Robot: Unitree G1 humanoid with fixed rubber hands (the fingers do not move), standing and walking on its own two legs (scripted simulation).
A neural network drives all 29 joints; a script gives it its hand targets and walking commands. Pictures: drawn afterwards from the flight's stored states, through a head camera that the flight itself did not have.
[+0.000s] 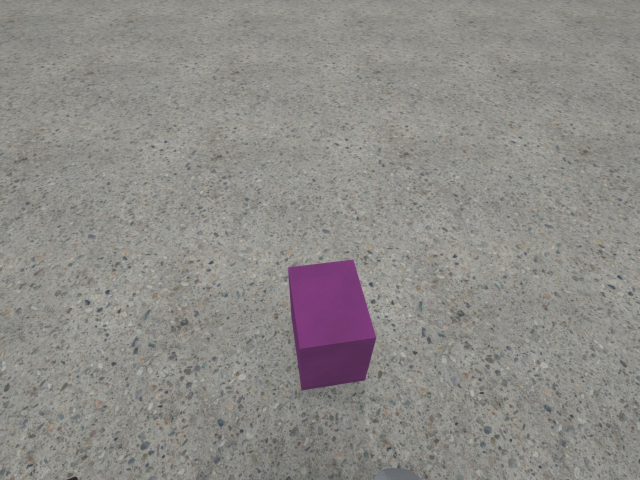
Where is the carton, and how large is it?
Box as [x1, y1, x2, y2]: [288, 260, 375, 389]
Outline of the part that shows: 353,260 288,267 291,316 301,389 363,380 365,378 375,340 375,335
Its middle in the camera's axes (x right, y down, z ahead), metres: +0.03 +0.25 +1.21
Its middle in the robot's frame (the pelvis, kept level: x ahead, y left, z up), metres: +0.67 -0.03 -0.59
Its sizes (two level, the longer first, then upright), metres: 0.274 0.206 0.282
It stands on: the floor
